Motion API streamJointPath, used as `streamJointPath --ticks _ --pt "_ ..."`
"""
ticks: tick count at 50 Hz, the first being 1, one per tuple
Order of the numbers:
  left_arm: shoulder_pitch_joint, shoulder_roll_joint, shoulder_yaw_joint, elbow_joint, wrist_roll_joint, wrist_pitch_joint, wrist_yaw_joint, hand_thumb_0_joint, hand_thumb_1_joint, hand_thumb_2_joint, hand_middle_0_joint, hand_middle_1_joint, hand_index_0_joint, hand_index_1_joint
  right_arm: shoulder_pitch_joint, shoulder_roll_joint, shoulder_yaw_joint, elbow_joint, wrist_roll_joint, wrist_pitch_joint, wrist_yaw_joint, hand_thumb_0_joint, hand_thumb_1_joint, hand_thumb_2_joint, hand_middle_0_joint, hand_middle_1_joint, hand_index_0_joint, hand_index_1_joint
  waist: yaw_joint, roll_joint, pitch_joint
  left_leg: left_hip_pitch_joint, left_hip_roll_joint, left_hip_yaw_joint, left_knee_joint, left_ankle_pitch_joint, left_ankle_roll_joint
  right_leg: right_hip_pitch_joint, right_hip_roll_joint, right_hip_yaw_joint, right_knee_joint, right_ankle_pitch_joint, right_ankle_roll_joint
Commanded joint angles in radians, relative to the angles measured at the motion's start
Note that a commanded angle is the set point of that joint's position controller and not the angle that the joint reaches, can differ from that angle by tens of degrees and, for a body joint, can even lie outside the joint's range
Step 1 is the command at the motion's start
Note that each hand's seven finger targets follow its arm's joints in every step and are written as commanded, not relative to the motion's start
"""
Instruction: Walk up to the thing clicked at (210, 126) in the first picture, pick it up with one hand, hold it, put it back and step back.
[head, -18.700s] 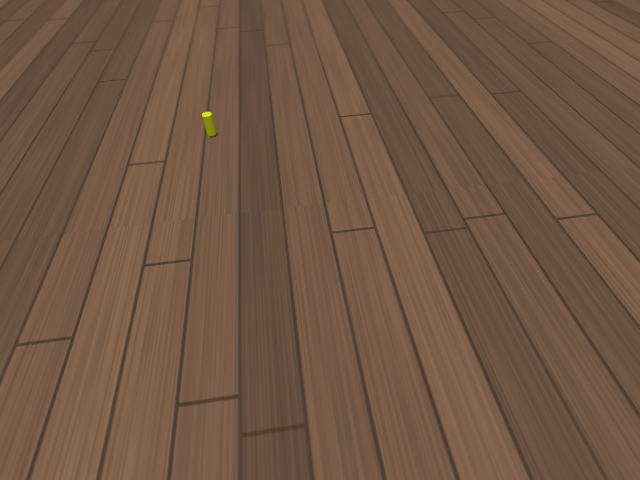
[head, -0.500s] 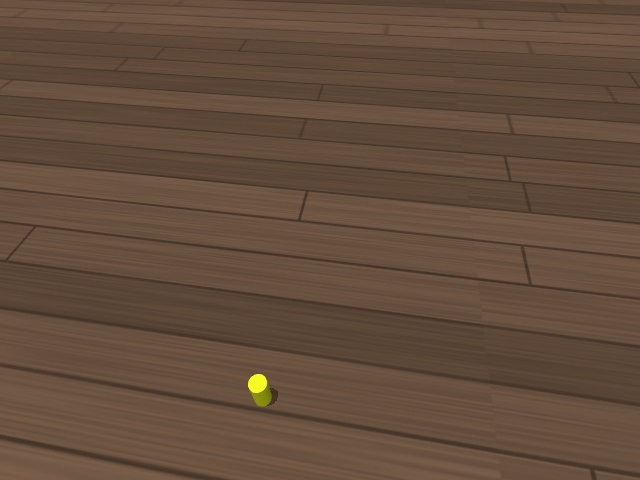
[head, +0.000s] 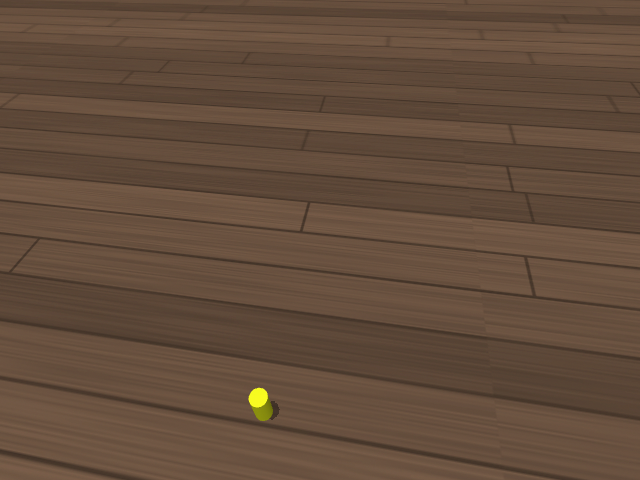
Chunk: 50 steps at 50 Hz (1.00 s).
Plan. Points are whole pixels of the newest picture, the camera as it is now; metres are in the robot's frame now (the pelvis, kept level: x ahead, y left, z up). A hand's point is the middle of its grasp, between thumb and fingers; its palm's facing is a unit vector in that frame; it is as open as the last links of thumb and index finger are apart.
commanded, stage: stand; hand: left
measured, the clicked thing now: (261, 404) +0.47 +0.23 -0.72
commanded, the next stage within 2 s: none
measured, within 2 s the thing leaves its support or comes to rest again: neither
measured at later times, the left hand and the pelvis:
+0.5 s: hand out of the picture +0.11 +0.24 -0.15, palm faces -0.02 -0.94 -0.34, open 7.4 cm; pelvis +0.02 -0.01 +0.00, yaw +0 degrees
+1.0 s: hand out of the picture +0.10 +0.24 -0.15, palm faces -0.02 -0.94 -0.34, open 7.4 cm; pelvis +0.02 -0.01 +0.00, yaw +0 degrees
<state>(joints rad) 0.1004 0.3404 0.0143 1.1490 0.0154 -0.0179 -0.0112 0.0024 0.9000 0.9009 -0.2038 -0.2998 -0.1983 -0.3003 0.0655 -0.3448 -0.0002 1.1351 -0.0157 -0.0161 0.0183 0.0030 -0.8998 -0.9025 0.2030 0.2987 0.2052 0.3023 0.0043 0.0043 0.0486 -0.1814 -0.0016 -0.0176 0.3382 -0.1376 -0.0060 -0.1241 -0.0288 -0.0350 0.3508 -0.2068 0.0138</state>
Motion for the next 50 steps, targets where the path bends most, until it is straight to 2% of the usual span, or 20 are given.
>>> streamJointPath --ticks 1,6,10,14,16,17,19,25,28,34,38,40,41,43,47,50 --pt "-0.038 0.214 0.035 -0.059 -0.008 -0.023 0.014 0.0 0.9 0.9 -0.2 -0.3 -0.2 -0.3 -0.044 -0.217 -0.04 -0.056 0.006 -0.024 -0.019 0.0 -0.9 -0.9 0.2 0.3 0.2 0.3 -0.011 0.0 -0.112 0.075 0.127 -0.105 -0.042 0.143 0.024 0.014 -0.111 0.106 -0.075 0.118 -0.03" --pt "-0.037 0.214 0.035 -0.061 -0.008 -0.022 0.018 0.0 0.9 0.9 -0.2 -0.3 -0.2 -0.3 -0.051 -0.21 -0.038 -0.053 0.008 -0.02 -0.021 0.0 -0.9 -0.9 0.2 0.3 0.2 0.3 -0.012 -0.013 -0.112 0.092 0.13 -0.098 -0.036 0.179 0.02 0.023 -0.11 0.099 -0.076 0.175 -0.025" --pt "-0.044 0.217 0.038 -0.061 -0.011 -0.021 0.019 0.0 0.9 0.9 -0.2 -0.3 -0.2 -0.3 -0.042 -0.208 -0.034 -0.047 0.008 -0.018 -0.021 0.0 -0.9 -0.9 0.2 0.3 0.2 0.3 -0.013 -0.019 -0.085 0.067 0.126 -0.094 -0.051 0.146 0.013 0.03 -0.109 0.102 -0.087 0.149 -0.024" --pt "-0.047 0.217 0.039 -0.06 -0.01 -0.017 0.019 0.0 0.9 0.9 -0.2 -0.3 -0.2 -0.3 -0.045 -0.211 -0.034 -0.044 0.008 -0.018 -0.024 0.0 -0.9 -0.9 0.2 0.3 0.2 0.3 -0.011 0.007 -0.103 0.073 0.131 -0.093 -0.048 0.165 0.013 0.051 -0.111 0.103 -0.084 0.17 -0.028" --pt "-0.047 0.219 0.039 -0.062 -0.011 -0.019 0.02 0.0 0.9 0.9 -0.2 -0.3 -0.2 -0.3 -0.044 -0.211 -0.032 -0.043 0.008 -0.017 -0.024 0.0 -0.9 -0.9 0.2 0.3 0.2 0.3 -0.009 -0.009 -0.112 0.084 0.132 -0.089 -0.044 0.185 0.014 0.053 -0.111 0.102 -0.082 0.195 -0.027" --pt "-0.042 0.216 0.039 -0.063 -0.01 -0.02 0.021 0.0 0.9 0.9 -0.2 -0.3 -0.2 -0.3 -0.043 -0.213 -0.035 -0.044 0.008 -0.018 -0.024 0.0 -0.9 -0.9 0.2 0.3 0.2 0.3 -0.007 -0.011 -0.123 0.093 0.135 -0.086 -0.031 0.229 0.015 0.071 -0.112 0.096 -0.073 0.25 -0.024" --pt "-0.04 0.214 0.038 -0.061 -0.011 -0.022 0.021 0.0 0.9 0.9 -0.2 -0.3 -0.2 -0.3 -0.037 -0.211 -0.032 -0.042 0.01 -0.019 -0.025 0.0 -0.9 -0.9 0.2 0.3 0.2 0.3 -0.01 -0.014 -0.123 0.101 0.136 -0.083 -0.025 0.263 0.017 0.078 -0.116 0.097 -0.073 0.298 -0.022" --pt "-0.055 0.218 0.042 -0.066 -0.01 -0.017 0.022 0.0 0.9 0.9 -0.2 -0.3 -0.2 -0.3 -0.038 -0.214 -0.031 -0.046 0.009 -0.016 -0.029 0.0 -0.9 -0.9 0.2 0.3 0.2 0.3 -0.01 -0.008 -0.114 0.099 0.136 -0.079 -0.039 0.221 0.015 0.077 -0.113 0.095 -0.084 0.245 -0.024" --pt "-0.048 0.213 0.041 -0.062 -0.01 -0.013 0.02 0.0 0.9 0.9 -0.2 -0.3 -0.2 -0.3 -0.042 -0.219 -0.032 -0.045 0.008 -0.016 -0.029 0.0 -0.9 -0.9 0.2 0.3 0.2 0.3 -0.007 0.005 -0.087 0.092 0.133 -0.084 -0.059 0.151 0.013 0.044 -0.105 0.098 -0.1 0.152 -0.026" --pt "-0.061 0.217 0.039 -0.067 -0.011 -0.015 0.019 0.0 0.9 0.9 -0.2 -0.3 -0.2 -0.3 -0.035 -0.213 -0.029 -0.044 0.008 -0.018 -0.028 0.0 -0.9 -0.9 0.2 0.3 0.2 0.3 -0.012 0.006 -0.087 0.084 0.131 -0.083 -0.063 0.143 0.012 0.048 -0.108 0.105 -0.101 0.149 -0.03" --pt "-0.051 0.219 0.039 -0.066 -0.011 -0.017 0.02 0.0 0.9 0.9 -0.2 -0.3 -0.2 -0.3 -0.034 -0.213 -0.03 -0.047 0.01 -0.02 -0.027 0.0 -0.9 -0.9 0.2 0.3 0.2 0.3 -0.008 -0.005 -0.098 0.098 0.137 -0.085 -0.056 0.187 0.015 0.062 -0.109 0.099 -0.094 0.188 -0.03" --pt "-0.04 0.222 0.038 -0.064 -0.01 -0.018 0.02 0.0 0.9 0.9 -0.2 -0.3 -0.2 -0.3 -0.03 -0.212 -0.03 -0.048 0.009 -0.019 -0.026 0.0 -0.9 -0.9 0.2 0.3 0.2 0.3 -0.007 -0.017 -0.114 0.109 0.136 -0.081 -0.044 0.225 0.017 0.069 -0.11 0.092 -0.086 0.245 -0.027" --pt "-0.046 0.225 0.04 -0.066 -0.01 -0.018 0.021 0.0 0.9 0.9 -0.2 -0.3 -0.2 -0.3 -0.022 -0.215 -0.031 -0.047 0.009 -0.018 -0.028 0.0 -0.9 -0.9 0.2 0.3 0.2 0.3 -0.01 -0.01 -0.117 0.108 0.135 -0.079 -0.048 0.209 0.016 0.071 -0.112 0.099 -0.09 0.224 -0.029" --pt "-0.035 0.221 0.037 -0.065 -0.01 -0.017 0.021 0.0 0.9 0.9 -0.2 -0.3 -0.2 -0.3 -0.034 -0.212 -0.029 -0.049 0.009 -0.019 -0.028 0.0 -0.9 -0.9 0.2 0.3 0.2 0.3 -0.005 -0.016 -0.099 0.114 0.135 -0.079 -0.041 0.225 0.016 0.058 -0.111 0.096 -0.088 0.251 -0.027" --pt "-0.04 0.217 0.034 -0.066 -0.012 -0.015 0.021 0.0 0.9 0.9 -0.2 -0.3 -0.2 -0.3 -0.024 -0.214 -0.027 -0.045 0.01 -0.016 -0.028 0.0 -0.9 -0.9 0.2 0.3 0.2 0.3 -0.009 -0.001 -0.089 0.099 0.135 -0.083 -0.053 0.187 0.015 0.054 -0.11 0.099 -0.101 0.197 -0.029" --pt "-0.037 0.223 0.035 -0.069 -0.01 -0.015 0.02 0.0 0.9 0.9 -0.2 -0.3 -0.2 -0.3 -0.016 -0.216 -0.028 -0.045 0.008 -0.018 -0.029 0.0 -0.9 -0.9 0.2 0.3 0.2 0.3 -0.008 0.001 -0.106 0.11 0.138 -0.078 -0.051 0.2 0.014 0.062 -0.11 0.098 -0.093 0.205 -0.033"
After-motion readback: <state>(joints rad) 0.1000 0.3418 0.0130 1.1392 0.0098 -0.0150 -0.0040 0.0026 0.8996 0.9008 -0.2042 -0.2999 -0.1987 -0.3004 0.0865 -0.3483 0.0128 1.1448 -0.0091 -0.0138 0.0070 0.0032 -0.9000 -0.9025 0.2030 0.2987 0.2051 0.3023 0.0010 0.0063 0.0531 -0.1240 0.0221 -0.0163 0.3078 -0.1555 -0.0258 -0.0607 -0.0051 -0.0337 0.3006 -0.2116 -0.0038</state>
